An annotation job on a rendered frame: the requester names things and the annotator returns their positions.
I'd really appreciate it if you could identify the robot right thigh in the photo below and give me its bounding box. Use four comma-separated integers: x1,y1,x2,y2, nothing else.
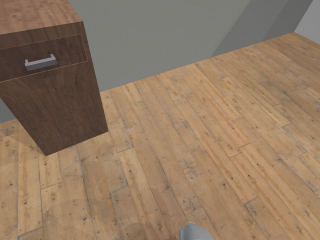
178,224,214,240

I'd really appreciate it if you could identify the drawer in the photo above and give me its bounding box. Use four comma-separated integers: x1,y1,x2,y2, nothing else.
0,33,87,82

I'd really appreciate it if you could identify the cabinet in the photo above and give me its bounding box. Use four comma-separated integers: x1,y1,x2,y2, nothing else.
0,0,109,156

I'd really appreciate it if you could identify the handle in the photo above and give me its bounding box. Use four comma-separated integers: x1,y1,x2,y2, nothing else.
25,54,58,71

